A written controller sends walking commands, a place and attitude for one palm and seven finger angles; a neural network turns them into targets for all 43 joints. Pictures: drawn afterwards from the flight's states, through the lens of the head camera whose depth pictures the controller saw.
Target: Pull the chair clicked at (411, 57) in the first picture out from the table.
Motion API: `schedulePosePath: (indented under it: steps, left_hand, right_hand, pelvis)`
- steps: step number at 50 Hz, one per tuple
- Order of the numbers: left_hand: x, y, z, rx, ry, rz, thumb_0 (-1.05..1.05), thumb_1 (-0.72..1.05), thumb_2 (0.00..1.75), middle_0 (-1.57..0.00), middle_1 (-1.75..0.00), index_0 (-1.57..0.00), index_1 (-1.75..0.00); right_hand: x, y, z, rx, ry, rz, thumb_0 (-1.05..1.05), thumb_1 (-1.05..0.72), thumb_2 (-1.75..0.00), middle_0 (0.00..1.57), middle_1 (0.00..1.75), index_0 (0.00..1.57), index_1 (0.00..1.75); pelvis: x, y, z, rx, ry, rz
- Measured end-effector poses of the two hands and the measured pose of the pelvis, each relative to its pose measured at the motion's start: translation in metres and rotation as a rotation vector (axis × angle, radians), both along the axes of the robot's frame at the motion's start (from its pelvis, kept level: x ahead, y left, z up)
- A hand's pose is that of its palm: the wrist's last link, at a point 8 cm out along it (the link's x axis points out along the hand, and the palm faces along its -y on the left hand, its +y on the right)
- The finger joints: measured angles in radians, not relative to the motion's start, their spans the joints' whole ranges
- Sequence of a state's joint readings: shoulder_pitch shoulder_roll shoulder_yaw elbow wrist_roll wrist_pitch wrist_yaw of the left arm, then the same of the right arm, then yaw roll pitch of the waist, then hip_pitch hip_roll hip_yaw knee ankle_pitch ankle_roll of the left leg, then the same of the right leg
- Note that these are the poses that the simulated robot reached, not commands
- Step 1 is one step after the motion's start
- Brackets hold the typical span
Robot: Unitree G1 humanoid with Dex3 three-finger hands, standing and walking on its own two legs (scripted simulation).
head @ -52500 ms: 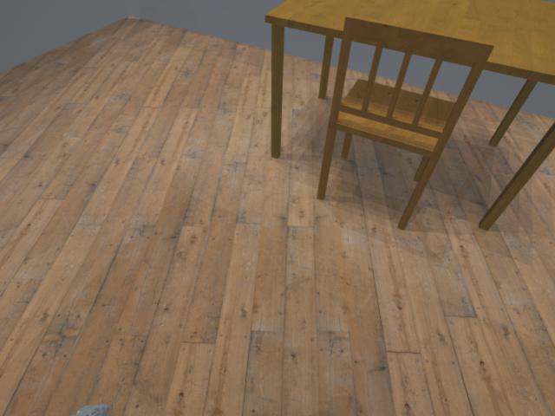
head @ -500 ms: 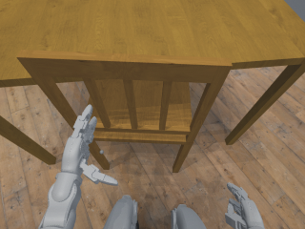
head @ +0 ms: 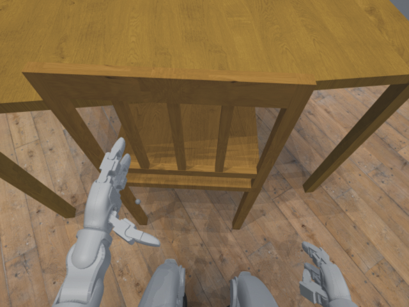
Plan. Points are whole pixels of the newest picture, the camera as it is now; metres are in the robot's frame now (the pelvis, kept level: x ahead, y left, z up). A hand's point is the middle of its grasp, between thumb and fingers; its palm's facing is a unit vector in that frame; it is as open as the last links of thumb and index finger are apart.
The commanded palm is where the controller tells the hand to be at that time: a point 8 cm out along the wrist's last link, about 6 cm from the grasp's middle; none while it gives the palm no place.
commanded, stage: aim the fingers beside a spindle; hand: left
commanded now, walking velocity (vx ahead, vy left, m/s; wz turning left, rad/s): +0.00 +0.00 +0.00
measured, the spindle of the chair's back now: (178, 139) +0.45 +0.08 +0.02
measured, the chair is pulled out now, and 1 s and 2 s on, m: -0.08 -0.10 -0.13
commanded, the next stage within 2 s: push the fingers through the gap in 0.08 s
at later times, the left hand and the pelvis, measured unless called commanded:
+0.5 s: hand (138, 189) +0.33 +0.14 +0.02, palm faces -0.05 -1.00 -0.04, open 16.9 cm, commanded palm +0.31 +0.19 +0.03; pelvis +0.00 +0.00 +0.00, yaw +0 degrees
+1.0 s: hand (141, 180) +0.35 +0.14 +0.02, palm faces -0.02 -1.00 -0.05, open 16.9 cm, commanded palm +0.36 +0.18 +0.02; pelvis -0.01 +0.00 +0.00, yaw +0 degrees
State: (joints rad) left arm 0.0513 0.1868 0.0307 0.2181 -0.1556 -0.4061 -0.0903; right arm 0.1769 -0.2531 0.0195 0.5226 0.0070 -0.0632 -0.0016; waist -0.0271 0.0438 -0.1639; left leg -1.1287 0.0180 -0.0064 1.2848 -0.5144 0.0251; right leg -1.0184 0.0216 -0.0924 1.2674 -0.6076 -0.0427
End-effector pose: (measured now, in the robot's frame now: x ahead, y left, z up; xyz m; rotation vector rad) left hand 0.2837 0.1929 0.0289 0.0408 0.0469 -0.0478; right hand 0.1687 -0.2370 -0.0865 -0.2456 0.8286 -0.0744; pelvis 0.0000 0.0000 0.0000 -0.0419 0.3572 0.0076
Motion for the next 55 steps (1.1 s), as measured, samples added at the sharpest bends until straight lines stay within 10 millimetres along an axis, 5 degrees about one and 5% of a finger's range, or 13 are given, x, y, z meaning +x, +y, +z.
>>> schedulePosePath:
  steps: [12,40,55]
  left_hand:
    - [-0.001,-0.002,-0.003,-0.003,0.022,-0.007,-0.01,-0.5,0.3,-0.06,-0.08,-0.06,-0.08]
    - [0.042,0.003,-0.003,0.007,-0.018,0.015,-0.01,-0.5,0.3,-0.06,-0.08,-0.05,-0.09]
    - [0.047,0.005,-0.008,0.015,-0.051,0.026,-0.01,-0.5,0.3,-0.06,-0.08,-0.09,-0.12]
  right_hand:
    - [-0.003,0.002,0.002,0.001,0.011,0.0,0.01,-0.9,-0.9,0.2,0.3,0.2,0.3]
    - [-0.026,-0.002,-0.012,-0.018,0.101,-0.015,0.01,-0.9,-0.9,0.2,0.3,0.2,0.3]
    - [-0.044,-0.003,-0.02,-0.042,0.132,-0.008,0.01,-0.9,-0.9,0.2,0.3,0.2,0.3]
  pelvis:
    - [0.001,0.002,0.002,0.0,0.002,0.0]
    - [-0.006,0.004,-0.001,-0.009,0.011,0.008]
    - [-0.019,0.004,-0.007,-0.018,0.006,0.019]
